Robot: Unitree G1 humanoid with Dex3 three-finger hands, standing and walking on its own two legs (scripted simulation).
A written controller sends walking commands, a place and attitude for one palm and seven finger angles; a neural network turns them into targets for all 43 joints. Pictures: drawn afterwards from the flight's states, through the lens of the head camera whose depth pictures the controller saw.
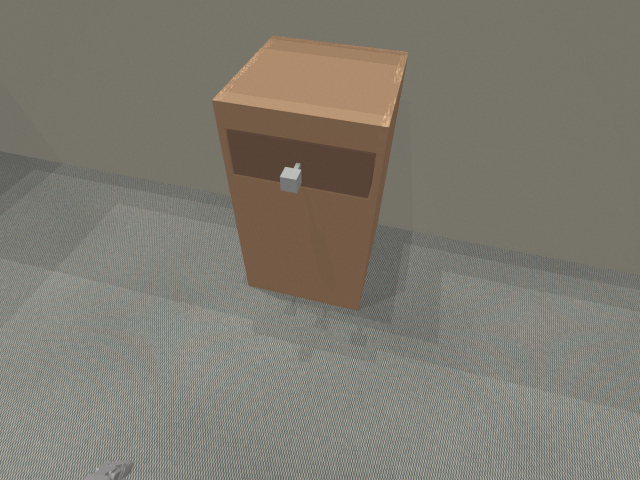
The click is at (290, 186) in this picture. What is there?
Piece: drawer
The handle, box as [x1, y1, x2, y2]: [280, 163, 301, 192]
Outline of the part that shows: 300,163 296,163 293,168 284,168 280,176 280,186 282,190 293,192 297,191 301,182 299,169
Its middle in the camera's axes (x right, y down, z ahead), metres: -0.07 -0.16 +1.00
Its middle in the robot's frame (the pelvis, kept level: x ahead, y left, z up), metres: +0.84 +0.11 -0.14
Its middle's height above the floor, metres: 0.63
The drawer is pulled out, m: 0.00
